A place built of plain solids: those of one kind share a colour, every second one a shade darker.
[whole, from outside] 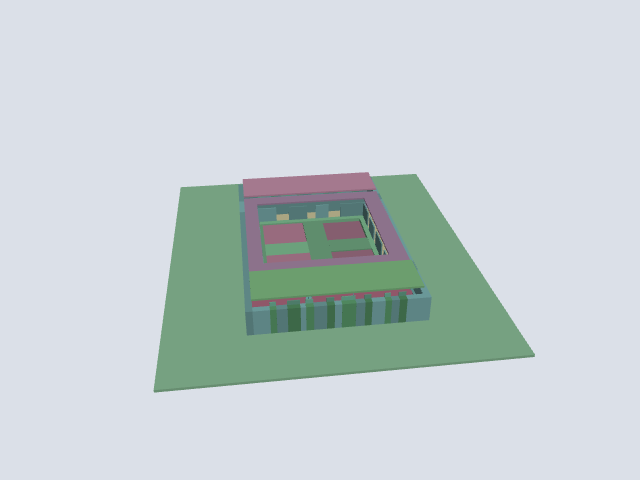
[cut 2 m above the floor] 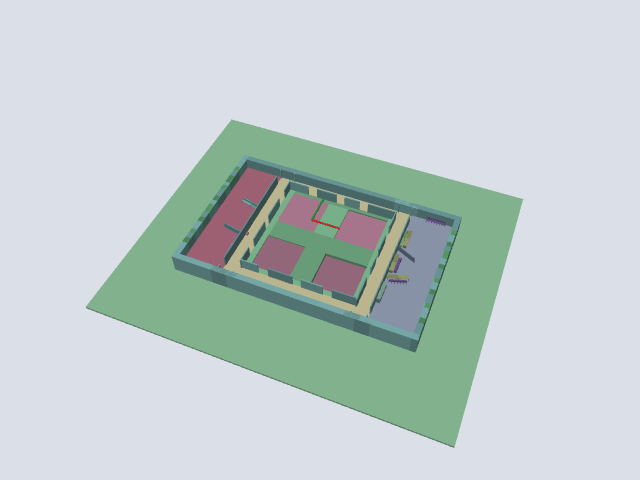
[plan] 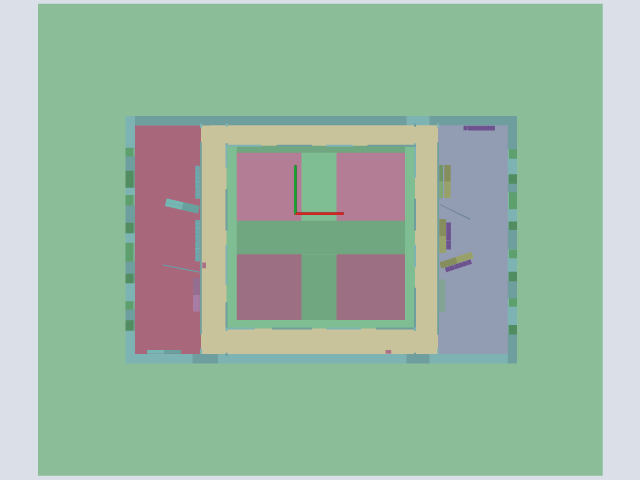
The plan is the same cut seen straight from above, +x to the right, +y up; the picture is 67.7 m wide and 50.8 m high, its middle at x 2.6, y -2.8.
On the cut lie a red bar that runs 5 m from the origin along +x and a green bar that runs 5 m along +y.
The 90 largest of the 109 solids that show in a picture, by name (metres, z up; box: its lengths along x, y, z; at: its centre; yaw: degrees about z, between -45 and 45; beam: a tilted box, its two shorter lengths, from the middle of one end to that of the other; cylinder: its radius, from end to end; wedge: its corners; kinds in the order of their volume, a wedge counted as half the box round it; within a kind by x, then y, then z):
{
 "ground_under_all_1": {"box": [59.77, 49.96, 0.4], "at": [2.65, -2.77, -1.63]},
 "wall_1": {"box": [1.0, 3.47, 4.08], "at": [-17.48, -14.14, 0.56]},
 "wall_2": {"box": [1.0, 1.13, 4.08], "at": [-17.48, -10.73, 0.56]},
 "wall_3": {"box": [1.0, 1.89, 4.08], "at": [-17.48, -8.32, 0.56]},
 "wall_4": {"box": [1.0, 1.29, 4.08], "at": [-17.48, -5.74, 0.56]},
 "wall_5": {"box": [1.0, 1.01, 4.08], "at": [-17.48, -2.58, 0.56]},
 "wall_6": {"box": [1.0, 1.83, 4.08], "at": [-17.48, -0.07, 0.56]},
 "wall_7": {"box": [1.0, 0.77, 4.08], "at": [-17.48, 2.33, 0.56]},
 "wall_8": {"box": [1.0, 1.53, 4.08], "at": [-17.48, 5.29, 0.56]},
 "wall_9": {"box": [1.0, 3.38, 4.08], "at": [-17.48, 8.64, 0.56]},
 "wall_10": {"box": [8.88, 1.0, 4.08], "at": [-13.54, -15.37, 0.56]},
 "wall_11": {"box": [8.88, 1.0, 4.08], "at": [-13.54, 9.83, 0.56]},
 "wall_12": {"box": [0.2, 20.38, 4.08], "at": [-10.0, -2.63, 0.56]},
 "wall_13": {"box": [4.5, 1.0, 4.08], "at": [-8.65, -15.37, 0.56]},
 "wall_14": {"box": [4.5, 1.0, 4.08], "at": [-8.65, 9.83, 0.56]},
 "wall_15": {"box": [0.2, 2.88, 4.08], "at": [-7.3, -10.83, 0.56]},
 "wall_16": {"box": [0.2, 4.25, 4.08], "at": [-7.3, -5.42, 0.56]},
 "wall_17": {"box": [0.2, 4.38, 4.08], "at": [-7.3, 0.39, 0.56]},
 "wall_18": {"box": [0.2, 4.38, 4.08], "at": [-7.3, 0.39, 0.56]},
 "wall_19": {"box": [0.2, 2.55, 4.08], "at": [-7.3, 6.16, 0.56]},
 "wall_20": {"box": [3.1, 0.2, 4.08], "at": [-5.85, -12.17, 0.56]},
 "wall_21": {"box": [3.78, 0.2, 4.08], "at": [-5.51, 7.18, 0.56]},
 "wall_22": {"box": [4.25, 0.2, 4.08], "at": [-0.38, -12.17, 0.56]},
 "wall_23": {"box": [3.73, 0.2, 4.08], "at": [-0.11, 7.18, 0.56]},
 "wall_24": {"box": [21.75, 1.0, 4.08], "at": [2.67, -15.37, 0.56]},
 "wall_25": {"box": [21.75, 1.0, 4.08], "at": [2.67, 9.83, 0.56]},
 "wall_26": {"box": [2.83, 0.2, 4.08], "at": [4.66, 7.18, 0.56]},
 "wall_27": {"box": [3.73, 0.2, 4.08], "at": [5.11, -12.17, 0.56]},
 "wall_28": {"box": [5.13, 0.2, 4.08], "at": [10.19, 7.18, 0.56]},
 "wall_29": {"box": [4.23, 0.2, 4.08], "at": [10.64, -12.17, 0.56]},
 "wall_30": {"box": [0.2, 4.43, 4.08], "at": [12.65, -10.06, 0.56]},
 "wall_31": {"box": [0.2, 2.4, 4.08], "at": [12.65, -4.5, 0.56]},
 "wall_32": {"box": [0.2, 2.4, 4.08], "at": [12.65, -4.5, 0.56]},
 "wall_33": {"box": [0.2, 3.35, 4.08], "at": [12.65, -0.12, 0.56]},
 "wall_34": {"box": [0.2, 3.48, 4.08], "at": [12.65, 5.54, 0.56]},
 "wall_35": {"box": [4.25, 1.0, 4.08], "at": [13.88, -15.37, 0.56]},
 "wall_36": {"box": [4.25, 1.0, 4.08], "at": [13.88, 9.83, 0.56]},
 "wall_37": {"box": [0.2, 20.38, 4.08], "at": [15.1, -2.63, 0.56]},
 "wall_38": {"box": [9.26, 1.0, 4.08], "at": [18.83, -15.37, 0.56]},
 "wall_39": {"box": [9.26, 1.0, 4.08], "at": [18.83, 9.83, 0.56]},
 "wall_40": {"box": [1.0, 3.07, 4.08], "at": [22.96, -14.34, 0.56]},
 "wall_41": {"box": [1.0, 1.94, 4.08], "at": [22.96, -10.83, 0.56]},
 "wall_42": {"box": [1.0, 1.79, 4.08], "at": [22.96, -8.06, 0.56]},
 "wall_43": {"box": [1.0, 1.45, 4.08], "at": [22.96, -5.45, 0.56]},
 "wall_44": {"box": [1.0, 2.07, 4.08], "at": [22.96, -2.79, 0.56]},
 "wall_45": {"box": [1.0, 1.3, 4.08], "at": [22.96, -0.2, 0.56]},
 "wall_46": {"box": [1.0, 0.91, 4.08], "at": [22.96, 2.71, 0.56]},
 "wall_47": {"box": [1.0, 1.64, 4.08], "at": [22.96, 4.98, 0.56]},
 "wall_48": {"box": [1.0, 3.53, 4.08], "at": [22.96, 8.57, 0.56]},
 "floor_corr_1": {"box": [2.7, 24.4, 1.48], "at": [-8.65, -2.77, -0.74]},
 "floor_corr_2": {"box": [19.95, 2.8, 1.48], "at": [2.67, -13.57, -0.74]},
 "floor_corr_3": {"box": [19.95, 2.25, 1.48], "at": [2.67, 8.3, -0.74]},
 "floor_corr_4": {"box": [2.45, 24.4, 1.48], "at": [13.88, -2.77, -0.74]},
 "floor_gang_1": {"box": [1.1, 19.35, 1.48], "at": [-6.75, -2.5, -0.74]},
 "floor_gang_2": {"box": [3.7, 6.95, 1.48], "at": [2.5, -7.79, -0.74]},
 "floor_gang_3": {"box": [3.7, 7.2, 1.48], "at": [2.5, 2.83, -0.74]},
 "floor_gang_4": {"box": [17.8, 0.9, 1.48], "at": [2.7, -11.72, -0.74]},
 "floor_gang_5": {"box": [17.8, 3.55, 1.48], "at": [2.7, -2.54, -0.74]},
 "floor_gang_6": {"box": [17.8, 0.75, 1.48], "at": [2.7, 6.8, -0.74]},
 "floor_gang_7": {"box": [1.05, 19.35, 1.48], "at": [12.12, -2.5, -0.74]},
 "floor_refectory_1": {"box": [7.46, 24.4, 1.48], "at": [18.83, -2.77, -0.74]},
 "floor_breakhall_1": {"box": [7.08, 24.4, 1.48], "at": [-13.54, -2.77, -0.74]},
 "step_tier_1": {"box": [6.85, 6.95, 1.28], "at": [-2.77, -7.79, -0.84]},
 "step_tier_2": {"box": [6.85, 7.2, 1.48], "at": [-2.77, 2.83, -0.74]},
 "step_tier_3": {"box": [7.25, 6.95, 0.87], "at": [7.97, -7.79, -1.04]},
 "step_tier_4": {"box": [7.25, 7.2, 1.21], "at": [7.97, 2.83, -0.88]},
 "ceil_corr_1": {"box": [2.7, 24.4, 0.3], "at": [-8.65, -2.77, 3.4]},
 "ceil_corr_2": {"box": [19.95, 2.8, 0.3], "at": [2.67, -13.57, 3.4]},
 "ceil_corr_3": {"box": [19.95, 2.25, 0.3], "at": [2.67, 8.3, 3.4]},
 "ceil_corr_4": {"box": [2.45, 24.4, 0.3], "at": [13.88, -2.77, 3.4]},
 "wall_mass_1": {"box": [0.85, 1.1, 4.08], "at": [-17.55, -11.85, 0.56]},
 "wall_mass_2": {"box": [0.85, 0.9, 4.08], "at": [-17.55, -9.72, 0.56]},
 "wall_mass_3": {"box": [0.85, 1.0, 4.08], "at": [-17.55, -6.88, 0.56]},
 "wall_mass_4": {"box": [0.85, 2.0, 4.08], "at": [-17.55, -4.09, 0.56]},
 "wall_mass_5": {"box": [0.85, 1.1, 4.08], "at": [-17.55, -1.53, 0.56]},
 "wall_mass_6": {"box": [0.85, 1.1, 4.08], "at": [-17.55, 1.4, 0.56]},
 "wall_mass_7": {"box": [0.85, 1.8, 4.08], "at": [-17.55, 3.62, 0.56]},
 "wall_mass_8": {"box": [0.85, 0.9, 4.08], "at": [-17.55, 6.5, 0.56]},
 "wall_mass_9": {"box": [0.85, 1.0, 4.08], "at": [23.03, -12.3, 0.56]},
 "wall_mass_10": {"box": [0.85, 0.9, 4.08], "at": [23.03, -9.41, 0.56]},
 "wall_mass_11": {"box": [0.85, 1.0, 4.08], "at": [23.03, -6.67, 0.56]},
 "wall_mass_12": {"box": [0.85, 0.9, 4.08], "at": [23.03, -4.27, 0.56]},
 "wall_mass_13": {"box": [0.85, 0.9, 4.08], "at": [23.03, -1.3, 0.56]},
 "wall_mass_14": {"box": [0.85, 1.8, 4.08], "at": [23.03, 1.35, 0.56]},
 "wall_mass_15": {"box": [0.85, 1.0, 4.08], "at": [23.03, 3.66, 0.56]},
 "wall_mass_16": {"box": [0.85, 1.0, 4.08], "at": [23.03, 6.3, 0.56]},
 "ceil_refectory_1": {"box": [7.46, 24.4, 0.3], "at": [18.83, -2.77, 3.95]},
 "ceil_breakhall_1": {"box": [7.08, 24.4, 0.3], "at": [-13.54, -2.77, 3.85]},
 "rail_bars_1": {"box": [3.95, 0.12, 2.48], "at": [-12.08, -5.82, -0.24], "yaw": -11.0},
 "door_leaf_1": {"box": [0.12, 2.0, 4.75], "at": [-17.07, -4.09, 0.9]}
}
